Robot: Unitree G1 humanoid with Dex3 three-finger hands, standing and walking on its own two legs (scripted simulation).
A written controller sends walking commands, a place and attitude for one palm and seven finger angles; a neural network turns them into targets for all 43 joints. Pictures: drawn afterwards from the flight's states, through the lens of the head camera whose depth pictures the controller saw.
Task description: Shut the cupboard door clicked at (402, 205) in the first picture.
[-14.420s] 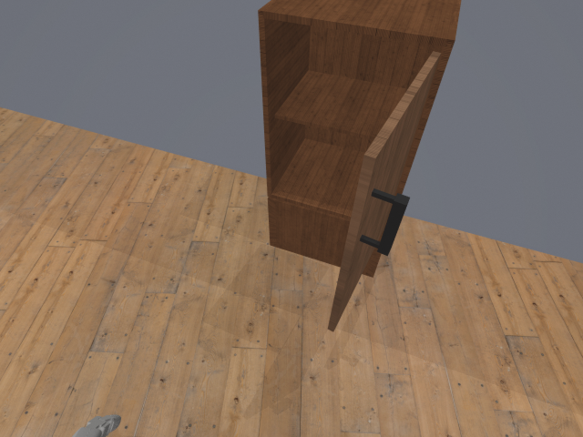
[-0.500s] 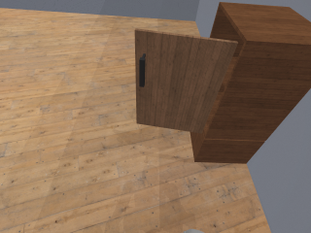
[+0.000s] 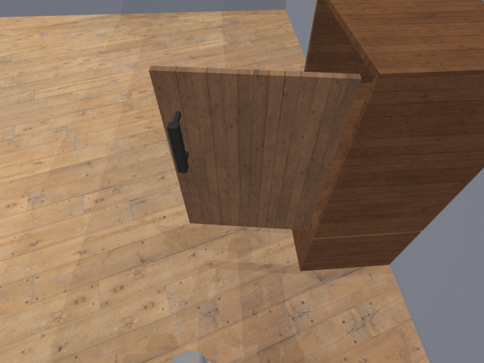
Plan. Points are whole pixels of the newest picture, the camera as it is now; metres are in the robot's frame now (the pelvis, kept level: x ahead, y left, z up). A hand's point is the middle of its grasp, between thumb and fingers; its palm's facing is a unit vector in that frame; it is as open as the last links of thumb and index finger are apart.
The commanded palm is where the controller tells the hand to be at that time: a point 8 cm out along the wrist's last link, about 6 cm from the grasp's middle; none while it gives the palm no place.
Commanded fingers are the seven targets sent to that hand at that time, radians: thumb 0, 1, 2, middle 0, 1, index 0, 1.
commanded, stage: take the last steps up to it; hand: left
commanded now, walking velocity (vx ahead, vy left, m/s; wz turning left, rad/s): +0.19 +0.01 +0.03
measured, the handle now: (180, 142) +0.58 +0.17 -0.01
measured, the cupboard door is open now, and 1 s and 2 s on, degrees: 82 82 82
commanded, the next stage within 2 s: come to a stop and stand still in 0.10 s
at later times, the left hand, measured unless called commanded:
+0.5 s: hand out of the picture +0.12 +0.21 -0.18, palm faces +0.05 -0.98 -0.19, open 7.4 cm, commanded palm none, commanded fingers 0.00 0.90 0.90 -0.20 -0.30 -0.20 -0.30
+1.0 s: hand out of the picture +0.13 +0.15 -0.14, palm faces +0.06 -0.96 -0.29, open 7.4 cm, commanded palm none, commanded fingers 0.00 0.90 0.90 -0.20 -0.30 -0.20 -0.30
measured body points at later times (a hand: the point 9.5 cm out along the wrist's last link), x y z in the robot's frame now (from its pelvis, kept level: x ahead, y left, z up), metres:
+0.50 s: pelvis +0.12 +0.03 +0.01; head +0.17 +0.04 +0.45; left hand +0.12 +0.26 -0.16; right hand +0.23 -0.19 -0.14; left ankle +0.16 +0.15 -0.73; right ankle +0.08 -0.11 -0.66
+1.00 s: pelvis +0.08 -0.04 +0.01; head +0.10 -0.08 +0.46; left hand +0.13 +0.20 -0.12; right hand +0.10 -0.29 -0.16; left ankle +0.03 +0.12 -0.66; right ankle +0.11 -0.14 -0.73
